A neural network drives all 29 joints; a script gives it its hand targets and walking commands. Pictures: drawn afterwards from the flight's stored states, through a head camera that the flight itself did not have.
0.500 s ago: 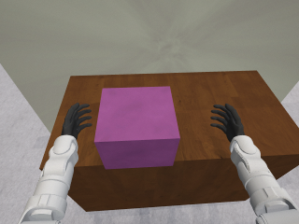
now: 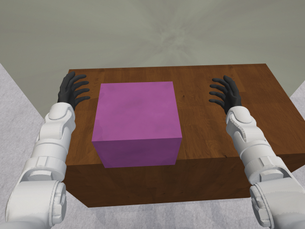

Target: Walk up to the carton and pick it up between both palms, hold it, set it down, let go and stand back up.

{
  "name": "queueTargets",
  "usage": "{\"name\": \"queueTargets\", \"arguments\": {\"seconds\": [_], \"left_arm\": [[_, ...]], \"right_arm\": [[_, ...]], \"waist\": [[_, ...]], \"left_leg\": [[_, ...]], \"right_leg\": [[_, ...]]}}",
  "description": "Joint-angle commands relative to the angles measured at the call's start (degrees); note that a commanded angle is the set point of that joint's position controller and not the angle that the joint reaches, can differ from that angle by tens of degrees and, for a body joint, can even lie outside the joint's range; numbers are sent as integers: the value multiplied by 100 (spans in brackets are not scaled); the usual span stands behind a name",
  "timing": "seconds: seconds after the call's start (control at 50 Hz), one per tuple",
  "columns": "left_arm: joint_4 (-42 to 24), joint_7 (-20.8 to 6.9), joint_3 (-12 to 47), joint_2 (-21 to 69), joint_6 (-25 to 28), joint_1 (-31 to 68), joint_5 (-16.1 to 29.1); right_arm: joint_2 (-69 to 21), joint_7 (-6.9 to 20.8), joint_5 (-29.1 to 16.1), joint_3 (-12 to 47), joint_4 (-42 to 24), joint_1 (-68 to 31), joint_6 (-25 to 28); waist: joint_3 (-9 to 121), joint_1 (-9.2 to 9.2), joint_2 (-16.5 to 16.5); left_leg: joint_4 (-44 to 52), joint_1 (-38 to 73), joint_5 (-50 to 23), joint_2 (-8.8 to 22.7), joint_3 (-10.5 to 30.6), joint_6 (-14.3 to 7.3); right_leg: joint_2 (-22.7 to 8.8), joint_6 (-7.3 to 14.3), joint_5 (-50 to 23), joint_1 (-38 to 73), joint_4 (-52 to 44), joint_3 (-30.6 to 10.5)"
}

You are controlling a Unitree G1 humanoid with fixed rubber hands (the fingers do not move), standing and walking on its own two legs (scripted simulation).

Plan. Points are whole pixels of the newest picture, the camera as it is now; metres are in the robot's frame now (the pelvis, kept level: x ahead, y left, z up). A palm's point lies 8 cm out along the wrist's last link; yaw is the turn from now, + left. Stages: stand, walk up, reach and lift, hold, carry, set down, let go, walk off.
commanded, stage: reach and lift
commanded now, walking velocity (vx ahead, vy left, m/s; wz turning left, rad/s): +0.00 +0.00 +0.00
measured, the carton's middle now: (138, 124) +0.43 +0.10 -0.04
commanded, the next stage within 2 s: none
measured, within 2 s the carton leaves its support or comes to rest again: neither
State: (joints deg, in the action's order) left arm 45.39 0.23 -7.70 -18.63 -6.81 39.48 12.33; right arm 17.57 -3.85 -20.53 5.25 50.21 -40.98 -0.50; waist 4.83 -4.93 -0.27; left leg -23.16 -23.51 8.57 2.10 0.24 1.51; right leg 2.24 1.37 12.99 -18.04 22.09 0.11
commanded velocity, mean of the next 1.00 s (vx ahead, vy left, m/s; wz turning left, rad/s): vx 0.00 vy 0.00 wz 0.00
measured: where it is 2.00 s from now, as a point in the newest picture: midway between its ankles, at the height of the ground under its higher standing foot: outside the picture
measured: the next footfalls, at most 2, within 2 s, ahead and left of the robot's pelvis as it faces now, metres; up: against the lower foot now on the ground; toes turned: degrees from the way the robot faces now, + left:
none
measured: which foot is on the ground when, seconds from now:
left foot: down 0.00-1.00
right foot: down 0.00-1.00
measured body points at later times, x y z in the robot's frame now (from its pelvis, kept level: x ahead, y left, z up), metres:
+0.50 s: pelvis -0.01 +0.00 -0.02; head +0.06 +0.01 +0.43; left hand +0.38 +0.28 +0.01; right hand +0.44 -0.16 +0.02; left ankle +0.02 +0.13 -0.74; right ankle -0.03 -0.10 -0.74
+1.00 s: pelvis -0.03 +0.01 -0.05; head +0.08 +0.01 +0.38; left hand +0.41 +0.26 -0.01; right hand +0.45 -0.13 -0.02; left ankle +0.02 +0.13 -0.74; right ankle -0.03 -0.10 -0.74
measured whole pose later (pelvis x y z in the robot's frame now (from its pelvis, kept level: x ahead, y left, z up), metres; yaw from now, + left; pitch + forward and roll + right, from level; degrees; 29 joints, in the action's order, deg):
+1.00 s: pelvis -0.03 +0.01 -0.05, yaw -1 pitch +28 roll -2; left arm 75.7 0.9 -2.6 -15.6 20.2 51.6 16.7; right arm 15.1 -1.8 -22.9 10.9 71.8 -51.8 18.0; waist 16.5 -6.3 0.1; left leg -46.6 -59.6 15.0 2.7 0.0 0.7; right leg 2.2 0.8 20.3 -54.6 46.8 1.0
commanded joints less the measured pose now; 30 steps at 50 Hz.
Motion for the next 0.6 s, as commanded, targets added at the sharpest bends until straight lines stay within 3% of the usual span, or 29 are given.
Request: {"name": "queueTargets", "arguments": {"seconds": [0.0, 0.14, 0.18, 0.2, 0.22, 0.24, 0.26, 0.34, 0.4, 0.48, 0.58], "left_arm": [[-746, 51, -85, -1089, 238, 2665, 91], [319, 78, 211, -1121, 371, 2968, 203], [644, 20, 250, -1146, 615, 3002, 227], [872, -16, 289, -1141, 784, 2750, 236], [1261, -59, 321, -1172, 946, 2866, 213], [995, -51, 335, -1183, 1170, 2965, 280], [1476, -79, 382, -1158, 1326, 2927, 274], [1970, -140, 391, -1075, 1948, 2811, 267], [2162, -139, 437, -1097, 2394, 2774, 278], [1917, -30, 668, -1114, 2965, 3307, 573], [1901, 47, 866, -1145, 3260, 3637, 860]], "right_arm": [[990, -1, -148, -168, -725, -2858, 186], [1058, 109, -323, 87, 275, -3124, 83], [979, 128, -403, 293, 288, -3235, 236], [972, 146, -411, 347, 550, -2974, 341], [902, 158, -408, 408, 833, -3067, 417], [928, 164, -425, 420, 499, -3081, 583], [914, 183, -415, 455, 875, -3058, 678], [854, 239, -456, 580, 1374, -2869, 1140], [840, 287, -455, 587, 1549, -2692, 1474], [774, 355, -381, 421, 1153, -3030, 1857], [854, 393, -213, 236, 1049, -3352, 2020]], "waist": [[3409, -61, 113], [3469, -48, 18], [3627, -150, -121], [3644, -106, -118], [3500, -129, -84], [3787, -125, -96], [3675, -112, -81], [3569, -122, -43], [3674, -85, 89], [4429, -16, 244], [5455, -42, 263]], "left_leg": [[-510, 2355, -2718, -92, -206, 125], [-623, 2096, -2579, -55, -161, 80], [-710, 1913, -2772, -61, -147, 33], [-734, 1815, -2794, -65, -147, 22], [-747, 1494, -2587, -81, -163, -10], [-760, 1520, -2755, -69, -171, 24], [-799, 1315, -2708, -59, -185, 30], [-905, 1001, -2718, -32, -236, 64], [-1035, 752, -2546, -37, -258, 118], [-1420, 486, -2160, 11, -347, 203], [-1897, 57, -1622, 13, -427, 244]], "right_leg": [[42, -370, -1825, 145, -167, 226], [55, -392, -1664, -156, -84, 232], [43, -433, -2088, -85, 68, 196], [34, -444, -2255, -24, 140, 203], [2, -451, -2071, -116, 190, 160], [-5, -459, -2291, 7, 250, 166], [-21, -455, -2282, -108, 316, 159], [-75, -476, -2352, -411, 508, 155], [-87, -440, -2050, -739, 678, 152], [-62, -336, -1292, -1502, 913, 235], [-102, -303, -868, -2066, 1452, 243]]}}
